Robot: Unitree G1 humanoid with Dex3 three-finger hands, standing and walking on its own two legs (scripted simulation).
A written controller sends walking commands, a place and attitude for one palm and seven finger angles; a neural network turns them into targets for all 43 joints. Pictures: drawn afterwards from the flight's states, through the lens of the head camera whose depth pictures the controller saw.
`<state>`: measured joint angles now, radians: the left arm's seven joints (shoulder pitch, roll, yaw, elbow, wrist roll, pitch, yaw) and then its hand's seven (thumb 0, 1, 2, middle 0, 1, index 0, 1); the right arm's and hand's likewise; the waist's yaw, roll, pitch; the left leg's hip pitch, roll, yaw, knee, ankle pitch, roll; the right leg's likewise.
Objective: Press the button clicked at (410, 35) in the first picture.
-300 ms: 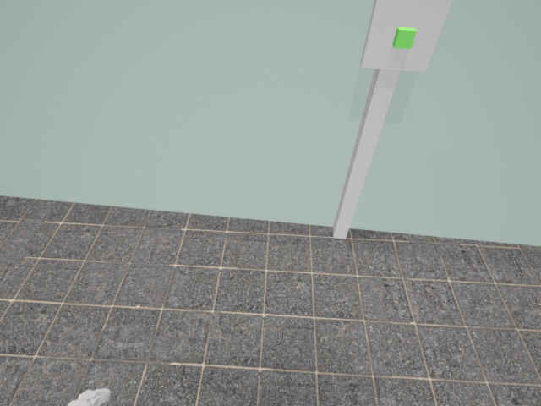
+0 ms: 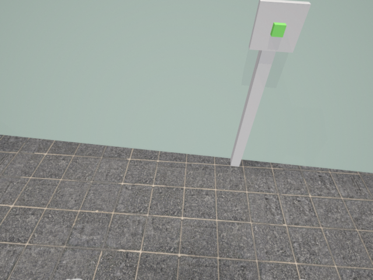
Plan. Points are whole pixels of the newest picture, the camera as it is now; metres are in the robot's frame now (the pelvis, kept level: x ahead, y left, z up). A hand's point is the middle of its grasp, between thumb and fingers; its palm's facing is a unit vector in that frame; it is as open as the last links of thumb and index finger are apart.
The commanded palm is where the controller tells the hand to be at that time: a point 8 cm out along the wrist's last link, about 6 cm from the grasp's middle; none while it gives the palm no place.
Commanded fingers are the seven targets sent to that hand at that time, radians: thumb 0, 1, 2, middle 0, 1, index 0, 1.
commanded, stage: stand and wait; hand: left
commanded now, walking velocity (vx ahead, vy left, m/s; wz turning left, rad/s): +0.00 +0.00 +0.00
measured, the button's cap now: (278, 29) +0.96 -0.29 +0.15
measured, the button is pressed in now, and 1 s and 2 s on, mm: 0 0 0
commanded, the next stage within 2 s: look at it before walking up in 0.52 s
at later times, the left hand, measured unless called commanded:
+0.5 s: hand out of the picture +0.06 +0.23 -0.15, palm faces -0.04 -0.94 -0.33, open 7.4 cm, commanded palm none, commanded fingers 0.00 0.90 0.90 -0.20 -0.30 -0.20 -0.30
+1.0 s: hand out of the picture +0.08 +0.23 -0.15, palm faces -0.04 -0.94 -0.33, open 7.4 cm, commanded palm none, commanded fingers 0.00 0.90 0.90 -0.20 -0.30 -0.20 -0.30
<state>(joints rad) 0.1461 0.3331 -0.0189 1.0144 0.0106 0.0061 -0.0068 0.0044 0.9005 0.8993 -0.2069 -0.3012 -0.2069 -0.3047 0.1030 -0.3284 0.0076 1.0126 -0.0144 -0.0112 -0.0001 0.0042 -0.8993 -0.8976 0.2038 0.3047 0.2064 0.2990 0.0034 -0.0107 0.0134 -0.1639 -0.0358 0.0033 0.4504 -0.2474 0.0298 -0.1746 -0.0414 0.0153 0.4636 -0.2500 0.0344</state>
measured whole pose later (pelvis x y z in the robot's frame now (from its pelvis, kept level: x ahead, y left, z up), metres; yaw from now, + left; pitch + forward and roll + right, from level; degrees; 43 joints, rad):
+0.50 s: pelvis -0.01 -0.02 +0.00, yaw +0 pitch -2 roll +0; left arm 0.15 0.35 -0.01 1.08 0.01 0.00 -0.01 0.00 0.90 0.90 -0.21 -0.30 -0.21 -0.30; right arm 0.14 -0.35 0.00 1.11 -0.01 0.00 0.00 0.00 -0.90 -0.90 0.20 0.30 0.20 0.30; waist -0.01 0.00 0.03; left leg -0.16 -0.01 -0.01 0.40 -0.20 0.00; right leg -0.17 -0.02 0.00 0.41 -0.21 0.01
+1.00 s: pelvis +0.00 -0.02 +0.01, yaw +0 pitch -2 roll +0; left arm 0.13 0.34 -0.01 1.08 0.01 -0.01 -0.01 0.00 0.90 0.90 -0.21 -0.30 -0.21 -0.30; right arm 0.11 -0.34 0.01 1.11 -0.01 -0.01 0.00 0.00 -0.90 -0.90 0.20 0.30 0.21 0.30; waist 0.00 -0.01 0.03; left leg -0.14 -0.01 0.00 0.37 -0.20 0.00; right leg -0.16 -0.01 0.01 0.39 -0.20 0.01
